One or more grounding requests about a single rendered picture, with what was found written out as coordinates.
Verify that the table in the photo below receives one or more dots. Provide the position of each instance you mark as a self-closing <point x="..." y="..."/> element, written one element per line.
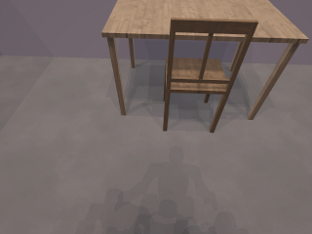
<point x="151" y="19"/>

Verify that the chair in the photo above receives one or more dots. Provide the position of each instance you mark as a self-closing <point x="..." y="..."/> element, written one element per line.
<point x="203" y="75"/>

